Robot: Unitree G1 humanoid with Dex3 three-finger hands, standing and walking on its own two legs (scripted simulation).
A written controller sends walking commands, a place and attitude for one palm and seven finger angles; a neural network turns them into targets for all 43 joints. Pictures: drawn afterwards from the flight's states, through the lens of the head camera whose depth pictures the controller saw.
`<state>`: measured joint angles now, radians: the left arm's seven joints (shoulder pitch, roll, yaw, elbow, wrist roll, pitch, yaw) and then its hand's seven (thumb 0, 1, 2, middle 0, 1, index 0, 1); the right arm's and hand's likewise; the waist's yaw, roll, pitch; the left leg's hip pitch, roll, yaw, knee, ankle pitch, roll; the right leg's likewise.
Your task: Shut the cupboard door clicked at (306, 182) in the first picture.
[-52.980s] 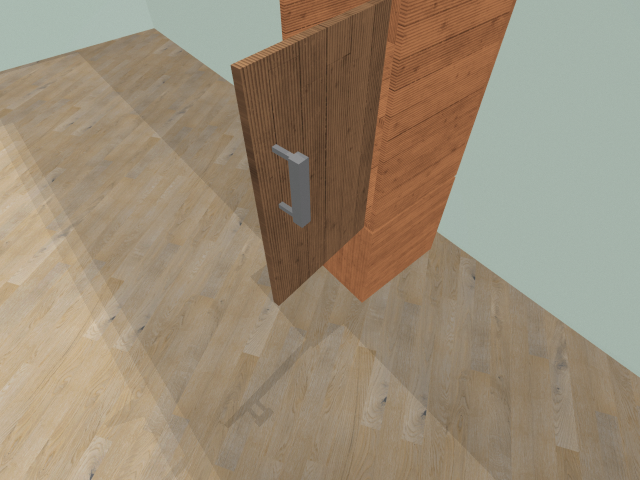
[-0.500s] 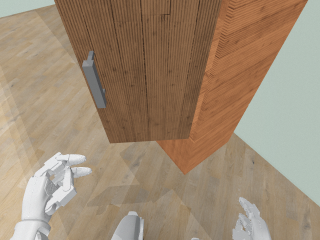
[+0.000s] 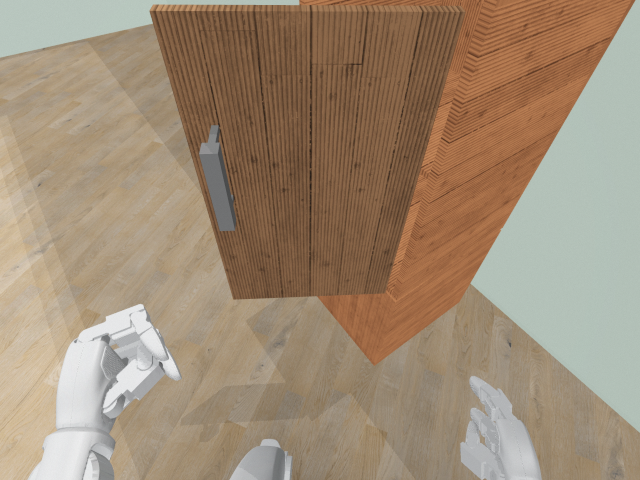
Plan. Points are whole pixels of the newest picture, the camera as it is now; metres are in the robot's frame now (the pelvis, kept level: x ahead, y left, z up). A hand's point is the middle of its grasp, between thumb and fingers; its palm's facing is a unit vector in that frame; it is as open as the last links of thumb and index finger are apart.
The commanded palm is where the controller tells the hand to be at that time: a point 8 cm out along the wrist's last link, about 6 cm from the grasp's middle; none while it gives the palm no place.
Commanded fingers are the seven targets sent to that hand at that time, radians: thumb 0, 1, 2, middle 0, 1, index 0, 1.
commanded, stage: raise the hand and make a fist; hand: left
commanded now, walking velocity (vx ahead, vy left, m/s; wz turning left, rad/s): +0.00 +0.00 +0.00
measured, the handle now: (221, 180) +0.49 +0.19 +0.10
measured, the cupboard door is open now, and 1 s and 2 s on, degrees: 58 58 58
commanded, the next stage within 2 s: bring the fist close to the handle in 0.68 s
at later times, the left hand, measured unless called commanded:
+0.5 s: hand (175, 341) +0.24 +0.18 +0.10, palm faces +0.14 -0.99 -0.04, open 3.1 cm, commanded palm +0.21 +0.23 +0.10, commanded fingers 0.00 0.90 0.90 -1.30 -1.50 -1.30 -1.50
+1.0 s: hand (195, 313) +0.27 +0.17 +0.10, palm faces +0.14 -0.99 -0.03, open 3.1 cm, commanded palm +0.25 +0.21 +0.10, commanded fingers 0.00 0.90 0.90 -1.30 -1.50 -1.30 -1.50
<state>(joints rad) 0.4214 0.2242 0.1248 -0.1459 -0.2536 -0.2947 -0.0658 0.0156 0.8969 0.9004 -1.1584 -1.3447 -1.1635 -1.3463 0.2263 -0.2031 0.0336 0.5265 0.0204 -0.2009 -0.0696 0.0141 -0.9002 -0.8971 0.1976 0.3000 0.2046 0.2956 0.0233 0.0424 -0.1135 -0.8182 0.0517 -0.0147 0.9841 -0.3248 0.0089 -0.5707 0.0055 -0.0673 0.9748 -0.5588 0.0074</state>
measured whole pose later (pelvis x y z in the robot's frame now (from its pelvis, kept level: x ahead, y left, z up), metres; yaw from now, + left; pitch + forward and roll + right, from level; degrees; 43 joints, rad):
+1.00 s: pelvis +0.02 -0.02 +0.01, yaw +0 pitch +7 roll -1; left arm 0.23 0.20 0.13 -0.01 -0.25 -0.23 -0.08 0.02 0.90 0.90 -1.30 -1.50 -1.30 -1.50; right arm 0.23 -0.23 0.02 0.59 0.03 -0.19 -0.06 0.01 -0.90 -0.90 0.20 0.30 0.20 0.30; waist 0.03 0.05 -0.09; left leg -0.70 0.05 -0.01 0.88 -0.31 -0.02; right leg -0.47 0.00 -0.06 0.90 -0.55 -0.01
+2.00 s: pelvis +0.01 +0.00 +0.02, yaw -2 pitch +9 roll -1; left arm -0.27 0.17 0.16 0.49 -0.16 -0.27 0.05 0.02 0.90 0.90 -1.30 -1.50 -1.30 -1.50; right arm 0.29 -0.23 0.00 0.65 0.02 -0.06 -0.02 0.01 -0.90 -0.90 0.20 0.30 0.20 0.30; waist -0.03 0.04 -0.10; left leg -0.70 0.06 0.04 0.84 -0.29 0.01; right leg -0.50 0.01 -0.01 0.85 -0.51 0.01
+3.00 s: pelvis +0.01 +0.00 +0.01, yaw -2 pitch +13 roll -2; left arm -0.75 0.33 0.23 1.02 -0.16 -0.35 -0.16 0.01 0.95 0.95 -1.30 -1.50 -1.30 -1.50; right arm 0.36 -0.26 -0.01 0.71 0.02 -0.04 -0.02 0.01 -0.90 -0.90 0.20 0.30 0.20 0.30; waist -0.09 0.04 -0.10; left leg -0.86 0.07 0.01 0.93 -0.30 0.01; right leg -0.64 0.02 -0.03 0.93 -0.52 0.00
